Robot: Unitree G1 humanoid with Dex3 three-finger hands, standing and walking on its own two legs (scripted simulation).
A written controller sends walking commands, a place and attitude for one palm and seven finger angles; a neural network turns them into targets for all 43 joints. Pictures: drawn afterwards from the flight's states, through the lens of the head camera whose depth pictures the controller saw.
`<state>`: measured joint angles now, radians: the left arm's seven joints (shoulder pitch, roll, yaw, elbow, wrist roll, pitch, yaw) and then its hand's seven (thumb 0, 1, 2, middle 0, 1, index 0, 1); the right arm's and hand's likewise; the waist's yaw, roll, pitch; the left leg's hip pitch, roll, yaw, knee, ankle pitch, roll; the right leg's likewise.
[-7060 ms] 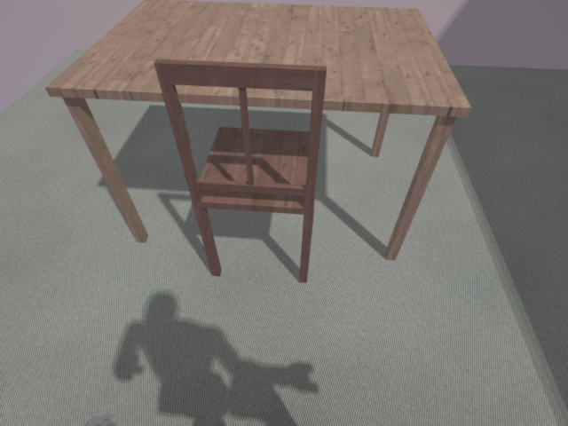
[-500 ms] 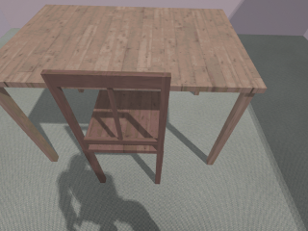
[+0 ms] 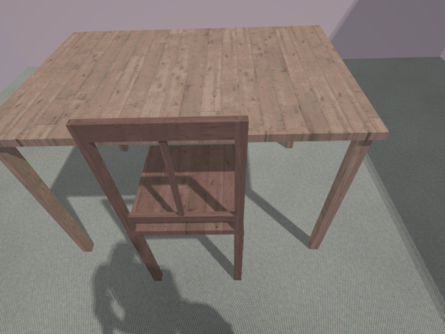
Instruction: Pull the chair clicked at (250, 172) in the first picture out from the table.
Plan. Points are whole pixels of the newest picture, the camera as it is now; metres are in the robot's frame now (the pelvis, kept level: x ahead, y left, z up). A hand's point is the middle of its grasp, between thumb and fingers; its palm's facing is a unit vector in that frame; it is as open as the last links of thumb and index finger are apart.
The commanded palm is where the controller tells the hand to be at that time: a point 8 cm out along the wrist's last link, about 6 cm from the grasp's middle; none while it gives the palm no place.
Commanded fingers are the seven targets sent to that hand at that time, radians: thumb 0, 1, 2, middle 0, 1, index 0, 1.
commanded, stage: look again from close up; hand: left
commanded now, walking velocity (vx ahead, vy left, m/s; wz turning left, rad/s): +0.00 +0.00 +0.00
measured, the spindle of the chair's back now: (173, 182) +0.50 +0.17 -0.08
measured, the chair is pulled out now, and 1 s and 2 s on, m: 0.00 0.00 0.00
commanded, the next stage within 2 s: shuffle to correct the standing spot in 0.50 s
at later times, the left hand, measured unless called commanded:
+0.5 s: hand out of the picture +0.00 +0.15 -0.17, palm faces +0.01 -0.98 -0.20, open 7.3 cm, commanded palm none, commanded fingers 0.00 0.90 0.90 -0.20 -0.30 -0.20 -0.30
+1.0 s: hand out of the picture +0.02 +0.13 -0.18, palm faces +0.07 -0.98 -0.17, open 7.4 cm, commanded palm none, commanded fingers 0.00 0.90 0.90 -0.20 -0.30 -0.20 -0.30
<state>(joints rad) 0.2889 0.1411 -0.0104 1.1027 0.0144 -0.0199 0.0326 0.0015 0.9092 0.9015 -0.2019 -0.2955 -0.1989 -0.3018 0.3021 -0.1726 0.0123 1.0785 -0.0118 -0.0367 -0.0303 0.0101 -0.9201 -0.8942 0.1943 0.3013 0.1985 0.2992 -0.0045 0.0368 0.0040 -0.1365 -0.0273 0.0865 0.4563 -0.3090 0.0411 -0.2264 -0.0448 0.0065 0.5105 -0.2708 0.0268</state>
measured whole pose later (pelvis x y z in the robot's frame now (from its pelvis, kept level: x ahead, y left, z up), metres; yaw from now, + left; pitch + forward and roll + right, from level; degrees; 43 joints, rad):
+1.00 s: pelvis +0.06 -0.03 -0.01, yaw +1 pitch +1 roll +0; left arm 0.35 0.12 0.02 1.12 0.03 -0.05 0.02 0.00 0.90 0.90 -0.20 -0.30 -0.20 -0.30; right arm 0.33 -0.13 -0.01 1.15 -0.02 -0.03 -0.04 0.00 -0.91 -0.89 0.19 0.30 0.20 0.30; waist 0.01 0.02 0.03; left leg -0.20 0.03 0.07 0.69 -0.48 0.01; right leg -0.21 0.01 -0.04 0.60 -0.41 -0.03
